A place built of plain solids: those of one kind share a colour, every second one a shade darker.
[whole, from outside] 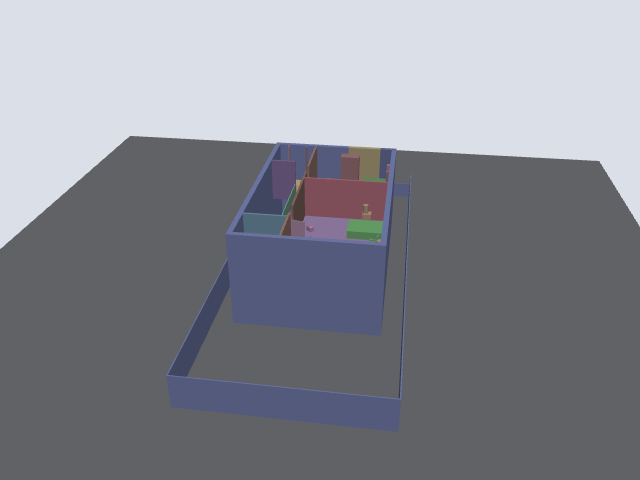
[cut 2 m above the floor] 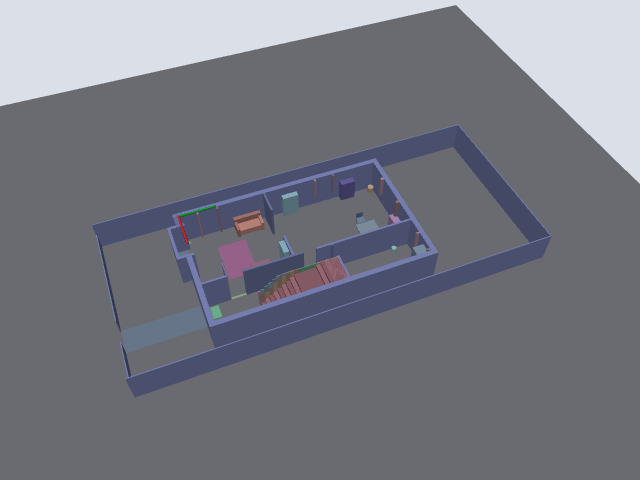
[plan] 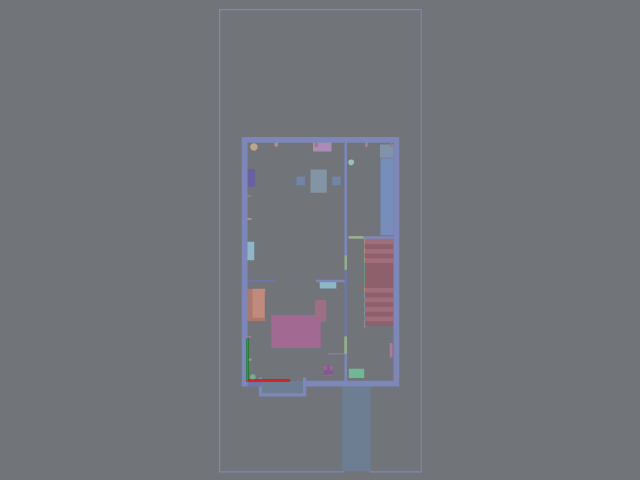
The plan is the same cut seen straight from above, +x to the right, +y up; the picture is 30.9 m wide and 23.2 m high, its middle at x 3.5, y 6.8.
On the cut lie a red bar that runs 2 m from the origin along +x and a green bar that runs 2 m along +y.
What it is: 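A detached two-storey house, 7.0 m wide inside and 11.5 m deep; a hall 2.24 m wide with a straight stair of 15 risers of 189 mm on goings of 229 mm and a flat half landing; a through lounge; a bay window at the front; upstairs three bedrooms and a bathroom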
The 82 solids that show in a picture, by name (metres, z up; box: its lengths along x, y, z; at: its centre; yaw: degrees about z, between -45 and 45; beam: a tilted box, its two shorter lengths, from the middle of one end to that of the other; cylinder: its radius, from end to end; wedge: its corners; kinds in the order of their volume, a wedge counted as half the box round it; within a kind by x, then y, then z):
{
 "wall_1": {"box": [0.06, 22.4, 1.85], "at": [-1.35, 6.76, 0.88]},
 "wall_2": {"box": [0.28, 12.07, 5.29], "at": [-0.14, 5.75, 2.59]},
 "wall_3": {"box": [0.98, 0.28, 5.29], "at": [0.21, -0.14, 2.59]},
 "wall_4": {"box": [0.16, 0.93, 3.0], "at": [0.62, -0.3, 1.45]},
 "wall_5": {"box": [1.38, 0.12, 2.75], "at": [0.69, 4.82, 1.32]},
 "wall_6": {"box": [6.02, 0.06, 1.05], "at": [1.63, -4.41, 0.47]},
 "wall_7": {"box": [2.3, 0.16, 3.0], "at": [1.69, -0.69, 1.45]},
 "wall_8": {"box": [0.16, 0.93, 3.0], "at": [2.76, -0.3, 1.45]},
 "wall_9": {"box": [7.62, 0.28, 5.29], "at": [3.52, 11.64, 2.59]},
 "wall_10": {"box": [9.8, 0.06, 1.85], "at": [3.52, 17.93, 0.88]},
 "wall_11": {"box": [1.38, 0.12, 2.75], "at": [3.99, 4.82, 1.32]},
 "wall_12": {"box": [0.12, 1.3, 2.75], "at": [4.74, 0.65, 1.32]},
 "wall_13": {"box": [0.12, 3.23, 2.75], "at": [4.74, 3.75, 1.32]},
 "wall_14": {"box": [0.12, 5.43, 2.75], "at": [4.74, 8.78, 1.32]},
 "wall_15": {"box": [4.66, 0.28, 5.29], "at": [5.0, -0.14, 2.59]},
 "wall_16": {"box": [1.45, 0.12, 2.75], "at": [6.32, 6.92, 1.32]},
 "wall_17": {"box": [2.54, 0.06, 1.05], "at": [7.16, -4.41, 0.47]},
 "wall_18": {"box": [0.28, 12.07, 5.29], "at": [7.19, 5.75, 2.59]},
 "wall_19": {"box": [0.06, 22.4, 1.85], "at": [8.39, 6.76, 0.88]},
 "tread_1": {"box": [1.37, 4.22, 0.21], "at": [6.36, 4.75, 0.08]},
 "tread_2": {"box": [1.37, 3.99, 0.4], "at": [6.36, 4.87, 0.18]},
 "tread_3": {"box": [1.37, 3.76, 0.59], "at": [6.36, 4.98, 0.27]},
 "tread_4": {"box": [1.37, 3.53, 0.77], "at": [6.36, 5.1, 0.37]},
 "tread_5": {"box": [1.37, 3.3, 0.96], "at": [6.36, 5.21, 0.46]},
 "tread_6": {"box": [1.37, 3.07, 1.15], "at": [6.36, 5.33, 0.56]},
 "tread_7": {"box": [1.37, 2.84, 1.34], "at": [6.36, 5.44, 0.65]},
 "tread_8": {"box": [1.37, 2.61, 1.53], "at": [6.36, 5.55, 0.74]},
 "tread_9": {"box": [1.37, 2.39, 1.72], "at": [6.36, 5.67, 0.84]},
 "tread_10": {"box": [1.37, 1.18, 1.91], "at": [6.36, 6.27, 0.93]},
 "tread_11": {"box": [1.37, 0.95, 2.09], "at": [6.36, 6.39, 1.03]},
 "tread_12": {"box": [1.37, 0.72, 2.28], "at": [6.36, 6.5, 1.12]},
 "tread_13": {"box": [1.37, 0.49, 2.47], "at": [6.36, 6.62, 1.22]},
 "tread_14": {"box": [1.37, 0.26, 2.66], "at": [6.36, 6.73, 1.31]},
 "upper_floor_rooms_1": {"box": [4.81, 11.51, 0.14], "at": [2.4, 5.75, 2.77]},
 "ground_1": {"box": [1.98, 0.61, 0.5], "at": [1.69, -0.3, -0.25]},
 "ground_2": {"box": [1.37, 4.1, 0.5], "at": [5.26, -2.33, -0.25]},
 "landing_wall_1": {"box": [0.12, 3.2, 2.54], "at": [4.74, 1.6, 3.97]},
 "landing_wall_2": {"box": [0.12, 4.38, 2.54], "at": [4.74, 6.16, 3.97]},
 "landing_wall_3": {"box": [0.12, 2.36, 2.54], "at": [4.74, 10.32, 3.97]},
 "bed_1": {"box": [1.52, 2.0, 0.5], "at": [0.86, 1.0, 3.04]},
 "bed_2": {"box": [2.0, 1.4, 0.5], "at": [1.0, 6.47, 3.04]},
 "bedrooms_wall_1": {"box": [4.68, 0.12, 2.54], "at": [2.34, 4.82, 3.97]},
 "front_wall_over_bay_1": {"box": [1.98, 0.28, 2.54], "at": [1.69, -0.14, 3.97]},
 "wardrobe_bed_1": {"box": [1.13, 0.6, 2.05], "at": [2.54, 0.3, 3.81]},
 "shelf_1": {"box": [0.32, 0.9, 1.49], "at": [0.16, 6.27, 0.69]},
 "shelf_2": {"box": [0.8, 0.3, 1.88], "at": [3.89, 4.61, 0.89]},
 "sofa_1": {"box": [0.24, 1.56, 0.83], "at": [0.12, 3.66, 0.36]},
 "sofa_2": {"box": [0.86, 0.16, 0.65], "at": [0.43, 2.96, 0.28]},
 "sofa_3": {"box": [0.86, 0.16, 0.65], "at": [0.43, 4.36, 0.28]},
 "sofa_4": {"box": [0.65, 1.24, 0.37], "at": [0.51, 3.66, 0.24]},
 "fridge_freezer_1": {"box": [0.65, 0.65, 1.85], "at": [6.72, 11.1, 0.88]},
 "bath_wall_1": {"box": [2.24, 0.12, 2.54], "at": [5.93, 9.54, 3.97]},
 "box_wall_1": {"box": [1.44, 0.12, 2.54], "at": [6.32, 2.61, 3.97]},
 "slotfit_storage_1": {"box": [0.36, 0.84, 1.34], "at": [0.19, 9.8, 0.62]},
 "dresser_1": {"box": [0.9, 0.42, 0.92], "at": [3.61, 11.29, 0.41]},
 "curtains_curtains_1": {"box": [0.19, 0.1, 2.29], "at": [0.09, 1.01, 1.2]},
 "curtains_curtains_2": {"box": [0.19, 0.1, 2.29], "at": [0.09, 2.12, 1.2]},
 "curtains_curtains_3": {"box": [0.19, 0.1, 1.59], "at": [0.09, 7.81, 1.55]},
 "curtains_curtains_4": {"box": [0.19, 0.1, 1.59], "at": [0.09, 8.92, 1.55]},
 "curtains_curtains_5": {"box": [0.17, 0.19, 1.59], "at": [1.39, 11.41, 1.55]},
 "curtains_curtains_6": {"box": [0.17, 0.19, 1.59], "at": [3.32, 11.41, 1.55]},
 "curtains_curtains_7": {"box": [0.1, 0.19, 1.59], "at": [5.37, 0.09, 4.39]},
 "curtains_curtains_8": {"box": [0.1, 0.19, 1.44], "at": [5.75, 11.41, 1.63]},
 "well_guard_1": {"box": [0.06, 4.19, 1.15], "at": [5.64, 4.77, 3.21]},
 "laid_rug_front_room_1": {"box": [2.4, 1.6, 0.06], "at": [2.34, 2.38, -0.02]},
 "nightstand_1": {"box": [0.5, 0.43, 0.6], "at": [1.07, 5.09, 3.09]},
 "nightstand_2": {"cylinder": 0.15, "from": [1.15, 5.03, 3.39], "to": [1.15, 5.03, 3.86]},
 "stair_guard_landing_1": {"box": [0.04, 1.05, 2.73], "at": [5.65, 5.23, 1.31]},
 "worktop_1": {"box": [0.62, 3.71, 0.04], "at": [6.74, 8.89, 0.88]},
 "meeting_table_1": {"box": [0.8, 1.13, 0.07], "at": [3.43, 9.65, 0.7]},
 "door_leaf_bedroom_rear_1": {"box": [0.76, 0.04, 2.05], "at": [4.31, 9.23, 3.81], "yaw": -13.8},
 "radiator_1": {"box": [0.14, 0.7, 0.6], "at": [6.94, 1.47, 0.42]},
 "coffee_table_1": {"box": [0.54, 1.05, 0.07], "at": [3.53, 3.38, 0.36]},
 "plant_pot_1": {"cylinder": 0.18, "from": [0.3, 11.3, 0.0], "to": [0.3, 11.3, 0.38]},
 "stair_guard_1": {"box": [0.04, 0.23, 1.01], "at": [5.65, 2.79, 0.46]},
 "stair_guard_2": {"box": [0.04, 0.23, 1.96], "at": [5.65, 3.94, 0.93]},
 "laid_doormat_1": {"box": [0.75, 0.45, 0.06], "at": [5.26, 0.35, -0.02]},
 "threshold_1": {"box": [0.13, 0.84, 0.07], "at": [4.74, 1.72, -0.01]},
 "threshold_2": {"box": [0.13, 0.7, 0.06], "at": [4.74, 5.72, -0.02]},
 "threshold_3": {"box": [0.71, 0.13, 0.06], "at": [5.24, 6.92, -0.02]},
 "side_chair_1": {"box": [0.42, 0.42, 0.04], "at": [2.57, 9.65, 0.43]},
 "side_chair_2": {"box": [0.42, 0.42, 0.04], "at": [4.3, 9.65, 0.43]}
}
